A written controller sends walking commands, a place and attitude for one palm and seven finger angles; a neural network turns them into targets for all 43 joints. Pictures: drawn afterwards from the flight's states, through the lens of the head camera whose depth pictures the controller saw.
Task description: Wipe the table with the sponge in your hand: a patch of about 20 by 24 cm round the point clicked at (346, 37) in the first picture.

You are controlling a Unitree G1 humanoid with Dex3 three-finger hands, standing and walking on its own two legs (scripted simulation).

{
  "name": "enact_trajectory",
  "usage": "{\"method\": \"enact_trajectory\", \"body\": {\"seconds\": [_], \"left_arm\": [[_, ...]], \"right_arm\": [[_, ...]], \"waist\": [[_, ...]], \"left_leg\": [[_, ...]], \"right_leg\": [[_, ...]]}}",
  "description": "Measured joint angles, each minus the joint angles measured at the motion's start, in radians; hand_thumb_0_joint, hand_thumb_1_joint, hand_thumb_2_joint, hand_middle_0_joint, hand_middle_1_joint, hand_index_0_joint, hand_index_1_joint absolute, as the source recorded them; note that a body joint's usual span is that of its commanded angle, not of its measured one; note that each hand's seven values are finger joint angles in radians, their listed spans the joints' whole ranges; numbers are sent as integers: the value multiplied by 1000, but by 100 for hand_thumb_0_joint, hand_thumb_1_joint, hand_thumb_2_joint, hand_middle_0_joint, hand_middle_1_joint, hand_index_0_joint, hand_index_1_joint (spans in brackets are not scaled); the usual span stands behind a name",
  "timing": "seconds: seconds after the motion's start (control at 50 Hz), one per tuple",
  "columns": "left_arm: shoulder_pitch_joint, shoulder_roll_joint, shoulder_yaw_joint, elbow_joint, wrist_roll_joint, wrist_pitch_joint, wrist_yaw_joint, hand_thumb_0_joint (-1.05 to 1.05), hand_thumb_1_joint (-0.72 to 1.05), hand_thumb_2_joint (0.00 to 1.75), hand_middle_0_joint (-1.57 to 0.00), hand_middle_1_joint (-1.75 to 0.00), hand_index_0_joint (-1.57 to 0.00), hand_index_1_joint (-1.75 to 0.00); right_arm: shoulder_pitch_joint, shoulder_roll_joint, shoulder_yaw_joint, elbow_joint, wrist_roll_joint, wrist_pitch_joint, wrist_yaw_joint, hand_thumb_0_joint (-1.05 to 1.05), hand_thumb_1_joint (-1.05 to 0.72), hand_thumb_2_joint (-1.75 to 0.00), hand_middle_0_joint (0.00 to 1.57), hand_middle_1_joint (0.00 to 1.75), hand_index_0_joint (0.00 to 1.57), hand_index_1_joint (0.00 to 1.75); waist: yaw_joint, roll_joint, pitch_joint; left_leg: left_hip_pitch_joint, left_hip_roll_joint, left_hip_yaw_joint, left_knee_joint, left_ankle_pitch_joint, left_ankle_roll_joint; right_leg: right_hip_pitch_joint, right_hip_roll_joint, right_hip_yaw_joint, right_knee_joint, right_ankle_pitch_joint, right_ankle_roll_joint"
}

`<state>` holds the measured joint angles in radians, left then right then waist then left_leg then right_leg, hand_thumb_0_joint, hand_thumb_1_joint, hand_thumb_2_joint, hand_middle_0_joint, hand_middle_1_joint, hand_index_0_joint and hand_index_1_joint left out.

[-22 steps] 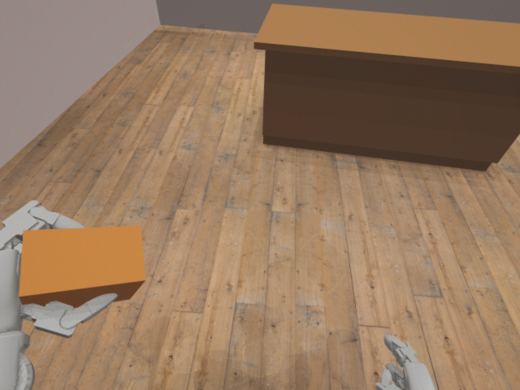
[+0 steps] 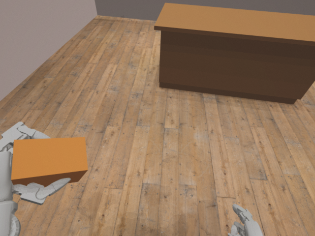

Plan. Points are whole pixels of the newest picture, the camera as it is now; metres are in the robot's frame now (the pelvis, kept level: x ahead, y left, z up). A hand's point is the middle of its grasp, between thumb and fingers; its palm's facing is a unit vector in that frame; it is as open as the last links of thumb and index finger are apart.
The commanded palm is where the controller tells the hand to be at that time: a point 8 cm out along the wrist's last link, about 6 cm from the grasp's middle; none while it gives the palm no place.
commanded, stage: walk to a spot facing it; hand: left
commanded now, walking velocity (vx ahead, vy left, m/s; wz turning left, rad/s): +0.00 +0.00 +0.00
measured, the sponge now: (61, 162) +0.22 +0.21 +0.14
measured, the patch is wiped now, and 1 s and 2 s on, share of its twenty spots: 0.00 0.00 0.00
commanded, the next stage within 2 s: none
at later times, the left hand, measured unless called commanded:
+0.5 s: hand (68, 142) +0.26 +0.21 +0.15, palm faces +0.40 -0.85 -0.35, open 10.2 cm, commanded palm +0.21 +0.26 +0.18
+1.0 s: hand (112, 84) +0.44 +0.16 +0.17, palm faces +0.24 -0.84 -0.48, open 10.1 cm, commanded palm +0.39 +0.21 +0.18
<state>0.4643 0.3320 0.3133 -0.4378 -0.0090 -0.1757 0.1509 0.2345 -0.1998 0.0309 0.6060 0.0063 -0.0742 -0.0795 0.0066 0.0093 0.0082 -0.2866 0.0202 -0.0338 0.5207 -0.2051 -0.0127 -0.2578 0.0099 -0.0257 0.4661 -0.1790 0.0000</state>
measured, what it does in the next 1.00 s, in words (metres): walks ahead: left foot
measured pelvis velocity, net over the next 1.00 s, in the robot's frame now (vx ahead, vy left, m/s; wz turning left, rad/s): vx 0.18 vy -0.04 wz -0.16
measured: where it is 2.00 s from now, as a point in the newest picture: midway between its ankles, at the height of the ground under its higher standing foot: (185, 200)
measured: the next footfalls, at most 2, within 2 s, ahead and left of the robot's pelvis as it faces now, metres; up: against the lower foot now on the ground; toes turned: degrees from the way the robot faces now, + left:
left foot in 0.66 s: +0.16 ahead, +0.11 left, +0.00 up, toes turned +6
right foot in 1.06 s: +0.31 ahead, -0.17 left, +0.00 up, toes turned -20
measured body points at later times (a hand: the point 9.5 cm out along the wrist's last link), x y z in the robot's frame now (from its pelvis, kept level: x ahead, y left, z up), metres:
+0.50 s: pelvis +0.04 -0.02 -0.01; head +0.02 -0.02 +0.44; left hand +0.23 +0.25 +0.17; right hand +0.18 -0.26 -0.11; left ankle +0.04 +0.11 -0.70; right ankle +0.05 -0.12 -0.74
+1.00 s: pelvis +0.18 -0.04 +0.00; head +0.21 -0.06 +0.45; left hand +0.42 +0.20 +0.20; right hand +0.30 -0.26 -0.10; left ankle +0.13 +0.11 -0.74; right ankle +0.25 -0.17 -0.71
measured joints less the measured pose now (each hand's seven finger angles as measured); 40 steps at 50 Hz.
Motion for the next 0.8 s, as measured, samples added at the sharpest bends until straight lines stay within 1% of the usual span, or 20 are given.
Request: {"method": "enact_trajectory", "body": {"seconds": [0.14, 0.18, 0.22, 0.26, 0.32, 0.36, 0.4, 0.44, 0.46, 0.5, 0.52, 0.56, 0.6, 0.64, 0.66, 0.68, 0.7, 0.72, 0.76, 0.8], "left_arm": [[5, 2, 3, -5, 1, -6, 1, -1, -50, 97, -75, -131, -76, -131], [10, 1, 5, -4, 3, -4, 4, -1, -50, 97, -75, -131, -76, -131], [14, -5, 4, -1, 7, 1, 7, -1, -50, 97, -75, -131, -76, -131], [13, -9, 7, 1, 8, 4, 10, -1, -50, 97, -75, -131, -76, -131], [-6, 0, 19, 2, 10, 1, 14, -1, -50, 97, -75, -131, -76, -131], [-15, 3, 24, 14, 11, -3, 12, -1, -50, 97, -75, -131, -76, -131], [-10, -1, 24, 24, 12, -2, 8, -1, -50, 97, -75, -131, -76, -131], [-10, -3, 15, 25, 14, -4, 4, -1, -50, 97, -75, -131, -76, -131], [-19, -8, 2, 27, 15, -6, 2, -1, -50, 97, -75, -131, -76, -131], [-37, -24, -23, 33, 18, -13, -1, -1, -50, 97, -75, -131, -76, -131], [-36, -29, -28, 32, 19, -17, -2, -1, -50, 97, -75, -131, -76, -131], [-17, -25, -23, 15, 19, -25, -5, -1, -50, 97, -75, -131, -76, -132], [3, -4, -5, -13, 15, -35, -5, -1, -50, 97, -75, -131, -76, -132], [15, 17, 15, -44, 9, -41, -1, -1, -50, 97, -75, -131, -76, -132], [18, 25, 25, -61, 5, -44, 3, -1, -50, 97, -75, -131, -76, -132], [19, 35, 40, -72, 0, -47, 8, -1, -50, 97, -75, -131, -76, -132], [17, 40, 53, -76, -4, -49, 13, -1, -50, 97, -75, -131, -76, -132], [14, 40, 61, -72, -4, -50, 18, -1, -50, 97, -75, -132, -76, -132], [5, 38, 66, -51, 0, -47, 19, -1, -50, 97, -75, -132, -76, -132], [-12, 34, 56, -44, 4, -33, 16, -1, -50, 97, -75, -132, -76, -132]], "right_arm": [[-1, 5, 4, 0, -3, -2, 2, 1, -90, -90, 20, 30, 20, 30], [2, 7, 5, 2, -7, 3, 0, 1, -90, -90, 20, 30, 20, 30], [8, 7, 5, 4, -9, 9, -6, 1, -90, -90, 20, 30, 20, 30], [13, 8, 6, 2, -12, 12, -11, 1, -90, -90, 20, 30, 20, 30], [16, 13, 5, 4, -15, 9, -17, 1, -90, -90, 20, 30, 20, 30], [20, 18, 5, 10, -15, 12, -16, 1, -90, -90, 20, 30, 20, 30], [30, 19, 6, 12, -13, 17, -11, 1, -90, -90, 20, 30, 20, 30], [40, 18, 4, 14, -11, 20, -5, 1, -90, -90, 20, 30, 20, 30], [42, 13, 0, 23, -8, 21, -3, 1, -90, -90, 21, 30, 20, 30], [40, -2, -5, 44, -7, 25, 3, 1, -90, -90, 20, 30, 20, 30], [38, -9, -5, 51, -8, 29, 4, 1, -90, -90, 20, 30, 20, 30], [31, -19, -6, 51, -10, 37, 5, 1, -90, -90, 20, 30, 20, 30], [25, -23, -10, 38, -13, 41, 4, 1, -90, -90, 20, 30, 20, 30], [23, -29, -16, 18, -14, 37, 0, 1, -90, -90, 20, 30, 20, 30], [22, -34, -20, 6, -14, 33, -3, 1, -90, -90, 20, 30, 20, 30], [14, -29, -24, 1, -13, 28, -7, 1, -90, -90, 20, 30, 20, 30], [2, -20, -27, -2, -11, 27, -9, 1, -90, -90, 20, 30, 20, 30], [-10, -11, -28, -4, -10, 25, -9, 1, -91, -90, 20, 30, 20, 30], [-24, 10, -24, -3, -12, 14, -6, 1, -91, -90, 20, 29, 20, 30], [-27, 32, -16, -2, -9, 0, 3, 1, -91, -90, 20, 29, 20, 30]], "waist": [[5, -1, -2], [6, -1, -12], [4, 1, -27], [0, 6, -35], [-5, 10, -29], [-6, 15, -29], [-8, 25, -42], [-9, 17, -54], [-10, 11, -51], [-8, -1, -41], [-5, -7, -37], [-3, -22, -27], [-6, -35, -13], [-7, -40, 1], [-6, -37, 8], [-2, -52, 17], [5, -67, 26], [10, -71, 29], [3, -58, 21], [-4, -39, 14]], "left_leg": [[-3, 0, 10, 7, -5, 4], [-10, 3, 18, 29, -41, 10], [-14, 8, 24, 48, -85, 15], [-15, 13, 26, 57, -94, 18], [-13, 27, 25, 82, -59, 10], [-6, 38, 24, 106, -89, -3], [-6, 52, 25, 132, -131, -4], [-30, 52, 38, 200, -213, 7], [-55, 47, 46, 271, -240, 8], [-105, 36, 61, 403, -264, 5], [-121, 36, 73, 428, -260, 3], [-129, 44, 100, 386, -238, 4], [-110, 53, 122, 270, -199, 5], [-65, 57, 145, 130, -128, 5], [-34, 59, 156, 64, -89, 9], [-17, 53, 172, 50, -36, 14], [-8, 48, 192, 68, -43, 17], [3, 52, 209, 83, -69, 19], [28, 66, 221, 79, -107, 18], [59, 81, 222, 46, -112, 11]], "right_leg": [[-9, -1, 8, 12, -4, 0], [-20, 1, 14, 40, -43, -4], [-30, 4, 16, 71, -113, -12], [-36, 8, 15, 97, -168, -20], [-40, 13, 2, 141, -198, -24], [-30, 15, -10, 149, -187, -26], [-21, 21, -22, 145, -164, -31], [-28, 17, -22, 153, -123, -44], [-26, 11, -25, 160, -126, -45], [-5, -1, -30, 146, -145, -48], [6, -5, -26, 128, -147, -47], [23, -10, -13, 94, -138, -41], [37, -12, -5, 75, -137, -34], [47, -10, -1, 84, -156, -24], [47, -6, 3, 106, -175, -17], [39, -14, 17, 149, -202, -15], [17, -22, 27, 227, -240, -15], [-17, -21, 28, 333, -283, -16], [-92, -18, 3, 527, -309, -14], [-157, -28, -28, 628, -292, -5]]}}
